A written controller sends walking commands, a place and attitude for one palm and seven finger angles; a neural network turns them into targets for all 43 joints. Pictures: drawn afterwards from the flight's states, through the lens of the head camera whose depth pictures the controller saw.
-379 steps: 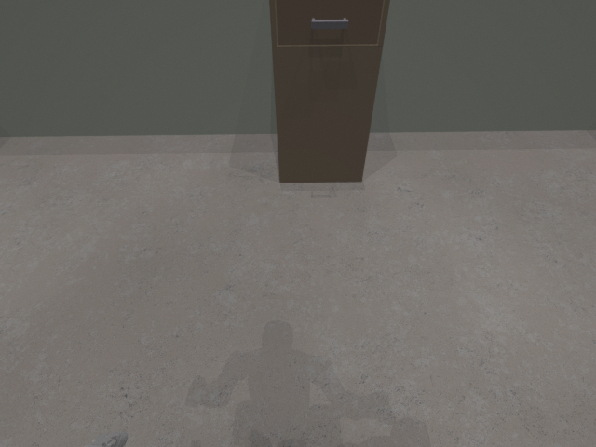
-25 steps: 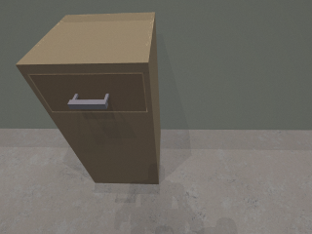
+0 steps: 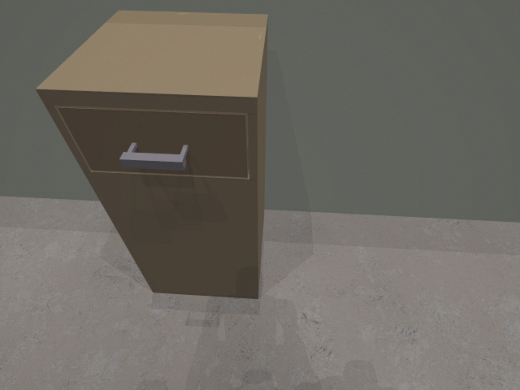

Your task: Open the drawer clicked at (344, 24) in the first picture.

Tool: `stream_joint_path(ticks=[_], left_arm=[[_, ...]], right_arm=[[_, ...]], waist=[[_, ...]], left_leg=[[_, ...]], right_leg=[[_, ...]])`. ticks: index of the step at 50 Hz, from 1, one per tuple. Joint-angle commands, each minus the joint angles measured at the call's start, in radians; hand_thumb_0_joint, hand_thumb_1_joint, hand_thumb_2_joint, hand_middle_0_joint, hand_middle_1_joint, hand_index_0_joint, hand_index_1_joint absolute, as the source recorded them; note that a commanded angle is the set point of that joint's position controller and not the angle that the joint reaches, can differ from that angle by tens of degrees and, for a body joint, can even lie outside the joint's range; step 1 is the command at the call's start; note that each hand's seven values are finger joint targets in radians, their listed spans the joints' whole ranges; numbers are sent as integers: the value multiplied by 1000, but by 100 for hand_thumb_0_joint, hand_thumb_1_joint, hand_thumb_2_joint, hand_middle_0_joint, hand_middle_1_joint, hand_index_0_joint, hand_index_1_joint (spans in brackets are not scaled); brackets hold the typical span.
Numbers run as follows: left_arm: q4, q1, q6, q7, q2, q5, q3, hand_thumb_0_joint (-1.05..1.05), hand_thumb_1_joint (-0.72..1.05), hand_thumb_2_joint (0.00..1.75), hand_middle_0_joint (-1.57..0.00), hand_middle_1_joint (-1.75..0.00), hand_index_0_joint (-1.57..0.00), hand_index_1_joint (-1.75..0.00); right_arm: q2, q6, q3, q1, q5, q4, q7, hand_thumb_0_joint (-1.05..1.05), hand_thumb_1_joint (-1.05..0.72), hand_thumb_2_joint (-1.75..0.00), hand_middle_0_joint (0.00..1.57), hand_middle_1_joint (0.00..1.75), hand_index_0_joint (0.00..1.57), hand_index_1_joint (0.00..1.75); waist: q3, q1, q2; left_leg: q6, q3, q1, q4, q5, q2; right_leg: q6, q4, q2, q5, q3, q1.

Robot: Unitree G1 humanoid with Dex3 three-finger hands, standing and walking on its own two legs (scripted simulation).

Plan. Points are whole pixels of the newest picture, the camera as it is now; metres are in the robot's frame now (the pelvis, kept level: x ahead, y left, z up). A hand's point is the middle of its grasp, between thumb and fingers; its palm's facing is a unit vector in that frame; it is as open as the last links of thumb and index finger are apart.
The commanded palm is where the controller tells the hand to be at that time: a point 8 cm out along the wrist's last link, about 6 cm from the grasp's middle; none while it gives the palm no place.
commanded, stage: look again from close up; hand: left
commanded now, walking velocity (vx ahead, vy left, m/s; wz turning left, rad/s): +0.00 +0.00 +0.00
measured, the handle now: (156, 154) +0.57 +0.27 +0.02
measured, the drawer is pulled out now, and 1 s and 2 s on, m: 0.00 0.00 0.00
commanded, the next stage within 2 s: raise the hand with hooked fingers in 0.56 s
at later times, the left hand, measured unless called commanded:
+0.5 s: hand out of the picture +0.04 +0.24 -0.18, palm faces +0.02 -0.98 -0.21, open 7.4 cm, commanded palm none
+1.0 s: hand (104, 329) +0.21 +0.26 -0.03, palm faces -0.03 -0.29 -0.96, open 8.2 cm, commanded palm +0.16 +0.28 -0.01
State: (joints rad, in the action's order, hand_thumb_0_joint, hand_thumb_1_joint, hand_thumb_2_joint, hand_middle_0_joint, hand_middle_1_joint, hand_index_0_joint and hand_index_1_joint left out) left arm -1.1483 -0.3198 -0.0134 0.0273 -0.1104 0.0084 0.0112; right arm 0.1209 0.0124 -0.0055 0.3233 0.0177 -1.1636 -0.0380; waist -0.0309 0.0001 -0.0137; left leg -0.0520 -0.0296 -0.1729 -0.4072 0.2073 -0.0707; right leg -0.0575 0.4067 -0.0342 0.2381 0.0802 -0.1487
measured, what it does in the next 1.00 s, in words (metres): stands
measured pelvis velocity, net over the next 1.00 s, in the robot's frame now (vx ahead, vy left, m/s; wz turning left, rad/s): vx -0.01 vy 0.04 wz -0.06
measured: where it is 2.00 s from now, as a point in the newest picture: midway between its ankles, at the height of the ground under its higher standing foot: outside the picture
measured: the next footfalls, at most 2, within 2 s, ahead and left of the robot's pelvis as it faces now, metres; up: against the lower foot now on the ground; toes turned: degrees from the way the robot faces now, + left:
none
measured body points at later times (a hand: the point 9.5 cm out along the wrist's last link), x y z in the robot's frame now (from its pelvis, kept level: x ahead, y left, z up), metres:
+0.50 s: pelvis +0.02 +0.06 -0.01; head +0.02 +0.06 +0.44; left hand +0.04 +0.29 -0.16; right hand +0.02 -0.15 -0.17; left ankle -0.01 +0.15 -0.74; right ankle -0.01 -0.08 -0.74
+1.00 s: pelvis -0.01 +0.04 -0.03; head +0.00 +0.01 +0.42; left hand +0.20 +0.27 +0.03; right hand +0.19 -0.21 -0.11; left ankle -0.01 +0.15 -0.74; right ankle +0.01 -0.05 -0.74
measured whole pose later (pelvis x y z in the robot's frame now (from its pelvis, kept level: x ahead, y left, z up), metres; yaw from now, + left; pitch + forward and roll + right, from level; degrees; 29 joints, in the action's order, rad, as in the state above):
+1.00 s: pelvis -0.01 +0.04 -0.03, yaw -4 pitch +6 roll +3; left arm -0.02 -0.39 -0.02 0.32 -0.31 0.85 -0.04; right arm 0.27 -0.06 -0.04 0.12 0.03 -0.60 0.00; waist 0.11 0.04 -0.03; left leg 0.03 -0.13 -0.42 -0.65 0.34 0.01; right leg -0.05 0.74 -0.01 0.34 -0.02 -0.51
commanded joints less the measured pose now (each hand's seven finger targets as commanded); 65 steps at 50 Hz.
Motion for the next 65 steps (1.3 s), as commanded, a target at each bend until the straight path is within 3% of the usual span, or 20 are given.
stream_joint_path(ticks=[1, 3, 4, 5, 7, 13, 22, 32, 33, 34, 35, 36, 37, 38, 41, 45, 51, 55, 59, 65], left_arm=[[33, -47, 25, 10, -99, -4, 13, 0, 90, 90, -20, -30, -20, -30], [28, -57, 27, 10, -92, -5, 12, 0, 90, 90, -20, -30, -20, -30], [5, -135, 64, 48, -128, 15, 7, 0, 90, 90, -20, -30, -20, -30], [55, -100, 72, 40, -177, 14, 15, 0, 90, 90, -20, -30, -20, -30], [79, -18, 70, 28, -168, 15, 17, 0, 90, 90, -20, -30, -20, -30], [81, -65, 56, 19, -92, 0, 2, 0, 90, 90, -20, -30, -20, -30], [92, -48, 29, 15, -105, 3, 1, 0, 90, 90, -20, -30, -20, -30], [90, -42, 25, 15, -115, 3, 3, 0, 90, 90, -20, -30, -20, -30], [63, -84, 40, 53, -159, 12, -2, 0, 90, 90, -20, -30, -20, -30], [1601, 714, 185, 77, -542, 214, 60, 0, 88, 89, -20, -32, -20, -32], [1301, 220, 85, 138, -404, 232, 29, 0, 85, 88, -20, -33, -20, -33], [1246, 187, 13, 188, -317, 176, 7, 0, 83, 87, -21, -34, -21, -34], [1080, -105, -79, 195, -89, 199, -118, 0, 81, 86, -21, -36, -21, -36], [1275, 45, -62, 197, -120, 230, -141, 0, 78, 85, -21, -37, -21, -37], [1248, -108, -64, 251, -295, 499, -20, 0, 71, 82, -21, -42, -21, -42], [1039, -384, -53, 295, -186, 783, -77, 0, 62, 78, -22, -48, -22, -48], [1281, -194, 59, 353, -379, 1029, 59, 0, 48, 72, -23, -57, -23, -57], [1466, 96, 114, 446, -499, 1083, 142, 0, 39, 68, -24, -63, -24, -63], [1528, 267, 202, 483, -507, 1034, 113, 0, 29, 64, -24, -69, -24, -69], [1308, 199, 92, 422, -508, 991, 118, 0, 15, 58, -25, -78, -25, -78]], right_arm=[[67, -14, -10, 66, -5, 20, -4, 0, -90, -90, 20, 30, 20, 30], [64, -19, -9, 67, -5, 19, -5, 0, -90, -90, 20, 30, 20, 30], [97, -38, -8, -83, -10, 92, 12, 0, -90, -90, 20, 30, 20, 30], [46, -21, -9, 4, -9, 131, 16, 0, -90, -90, 20, 30, 20, 30], [45, -12, -7, 48, -1, 121, 25, 0, -90, -90, 20, 30, 20, 30], [102, -57, 5, 72, 2, 116, 8, 0, -90, -90, 20, 30, 20, 30], [131, -54, 8, 56, 3, 111, 2, 0, -90, -90, 20, 30, 20, 30], [141, -56, 6, 46, -1, 93, -2, 0, -90, -90, 20, 30, 20, 30], [188, -51, -6, -39, -21, 166, 7, 0, -90, -90, 20, 30, 20, 30], [332, -198, -24, -17, -47, 481, -15, 0, -90, -90, 20, 30, 20, 30], [217, -313, -2, -96, -35, 439, -54, 0, -90, -90, 20, 30, 20, 30], [221, -339, -30, -87, -41, 356, -62, 0, -90, -90, 20, 30, 20, 30], [173, -343, -21, -90, -55, 353, -66, 0, -90, -90, 20, 30, 20, 30], [187, -352, -19, -139, -47, 441, -48, 0, -90, -90, 20, 30, 20, 30], [248, -306, -35, -180, -5, 552, -27, 0, -90, -90, 20, 30, 20, 30], [239, -150, -59, -247, 20, 663, 25, 0, -90, -90, 20, 30, 20, 30], [232, -23, -54, -343, 16, 772, 66, 0, -90, -90, 20, 30, 20, 30], [205, 4, -54, -325, 60, 783, 45, 0, -90, -90, 20, 30, 20, 30], [201, -14, -56, -307, 65, 757, 21, 0, -90, -90, 20, 30, 20, 30], [202, 13, -38, -342, 47, 739, 19, 0, -90, -90, 20, 30, 20, 30]], waist=[[-79, -1, 11], [-66, 1, 2], [-91, 57, 24], [-6, -18, 48], [4, -43, 48], [26, 1, -96], [-73, 12, -24], [-17, 8, -18], [-62, 30, 120], [460, -65, -195], [375, 11, -341], [304, -6, -270], [185, -15, -198], [90, -4, -143], [137, 32, -74], [8, 91, 344], [181, 154, 133], [336, 96, -49], [327, 19, -106], [272, 39, 27]], left_leg=[[51, 32, -5, 58, -14, -26], [53, 37, -3, 63, -37, -31], [18, -11, -141, -187, 35, -19], [42, 30, -126, -236, 165, 6], [57, 2, -66, -201, 119, 5], [101, 95, -73, -39, -266, -59], [116, 115, -99, 39, -211, -52], [117, 91, -9, 35, -301, -46], [81, 87, -86, -150, -467, -63], [69, 96, 209, -45, -590, 25], [25, 95, 313, 23, -752, -33], [-14, 90, 177, 43, -623, -30], [3, 100, 90, 74, -471, -24], [13, 96, 9, 31, -379, -5], [48, 69, -136, -107, -211, 64], [59, 26, -356, -167, -20, 90], [73, -7, -368, -216, 34, 134], [91, 8, -258, -333, 23, 149], [97, 34, -192, -442, 58, 147], [95, 36, -348, -368, 33, 138]], right_leg=[[23, -147, 137, 75, -143, -111], [24, -129, 136, 23, -132, -95], [83, -104, 219, -459, -227, -69], [23, -123, 281, -310, -262, -57], [-40, -138, 233, 69, -207, -143], [9, 76, 109, -105, -77, -33], [36, 74, 112, -53, -62, -44], [45, 65, 125, -102, -64, -27], [53, 19, 161, -348, -119, -69], [14, 166, 38, -354, -94, -60], [12, 279, 32, 0, 3, -201], [29, 328, 33, 135, 11, -244], [41, 326, 31, 191, 10, -302], [37, 262, 52, 124, -7, -284], [-7, 139, 26, -21, -61, -238], [-8, 159, 3, 126, -117, -322], [-13, 198, 29, 82, -218, -243], [-11, 222, 41, 63, -293, -328], [-13, 198, 51, 153, -334, -470], [24, 180, 58, -33, -295, -274]])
